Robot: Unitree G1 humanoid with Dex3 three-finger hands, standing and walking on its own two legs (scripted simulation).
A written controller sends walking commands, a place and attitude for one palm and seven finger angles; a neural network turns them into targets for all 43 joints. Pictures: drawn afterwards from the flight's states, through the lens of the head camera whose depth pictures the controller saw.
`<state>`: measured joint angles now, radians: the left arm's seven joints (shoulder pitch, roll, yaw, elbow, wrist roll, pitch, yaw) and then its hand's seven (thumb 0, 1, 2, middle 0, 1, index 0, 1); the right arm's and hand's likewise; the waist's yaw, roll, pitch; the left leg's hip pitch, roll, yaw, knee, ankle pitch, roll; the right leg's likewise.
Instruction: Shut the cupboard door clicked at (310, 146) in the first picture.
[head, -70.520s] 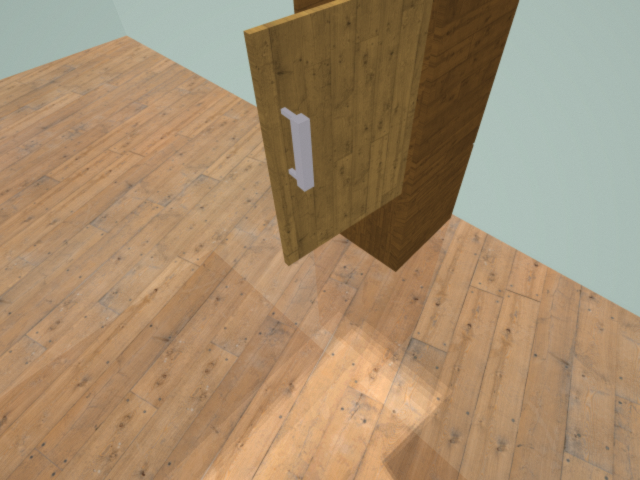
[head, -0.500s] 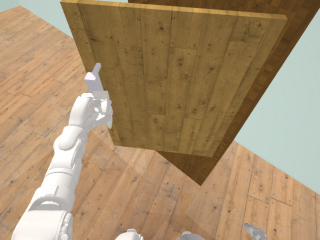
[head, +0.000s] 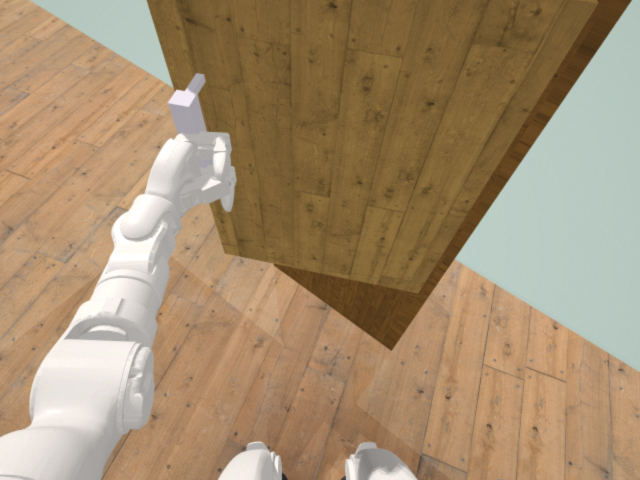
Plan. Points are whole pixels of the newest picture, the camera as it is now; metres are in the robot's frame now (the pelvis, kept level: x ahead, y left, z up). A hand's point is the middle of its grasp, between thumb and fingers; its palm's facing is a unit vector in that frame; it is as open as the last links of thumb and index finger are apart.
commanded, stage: push the door shut along its arc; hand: left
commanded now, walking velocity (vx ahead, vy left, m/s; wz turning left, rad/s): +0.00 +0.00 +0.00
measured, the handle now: (203, 137) +0.55 +0.13 +0.09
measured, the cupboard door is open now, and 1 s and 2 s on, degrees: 26 15 7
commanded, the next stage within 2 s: pull the fist back off the door in 1.02 s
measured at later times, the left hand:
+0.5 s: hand (271, 145) +0.52 +0.04 +0.10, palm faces -0.42 -0.91 +0.00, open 3.1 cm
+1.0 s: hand (291, 129) +0.55 +0.01 +0.10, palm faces -0.49 -0.87 -0.01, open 3.3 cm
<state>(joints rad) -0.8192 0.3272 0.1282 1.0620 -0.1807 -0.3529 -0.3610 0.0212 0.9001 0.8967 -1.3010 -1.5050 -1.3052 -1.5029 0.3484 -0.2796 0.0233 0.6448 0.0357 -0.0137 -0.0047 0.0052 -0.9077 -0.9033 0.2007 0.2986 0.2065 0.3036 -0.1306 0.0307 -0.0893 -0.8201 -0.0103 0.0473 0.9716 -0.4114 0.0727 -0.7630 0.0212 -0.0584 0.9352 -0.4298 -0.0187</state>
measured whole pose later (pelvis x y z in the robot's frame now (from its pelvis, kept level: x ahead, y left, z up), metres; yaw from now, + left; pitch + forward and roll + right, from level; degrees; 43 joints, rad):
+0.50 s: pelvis +0.00 -0.01 -0.02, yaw -1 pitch +20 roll -2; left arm -1.11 0.41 0.20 1.25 -0.11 -0.29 -0.40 0.02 0.90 0.90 -1.30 -1.50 -1.30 -1.50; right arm 0.40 -0.29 0.03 0.65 0.01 -0.02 0.00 0.00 -0.91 -0.90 0.20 0.30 0.21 0.30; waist -0.22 0.05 -0.09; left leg -0.98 0.02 0.05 1.07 -0.44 0.07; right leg -0.93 0.04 -0.06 1.03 -0.45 -0.03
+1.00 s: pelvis +0.00 -0.02 -0.04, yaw -1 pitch +25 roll -3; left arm -1.31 0.46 0.13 1.32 -0.11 -0.21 -0.45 0.02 0.96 0.96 -1.30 -1.50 -1.30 -1.50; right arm 0.35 -0.29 0.03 0.71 -0.01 -0.07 -0.03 0.00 -0.91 -0.90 0.20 0.30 0.21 0.30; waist -0.24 0.05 -0.10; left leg -1.11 0.03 0.01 1.15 -0.47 0.04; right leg -1.05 0.05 -0.10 1.10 -0.49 -0.06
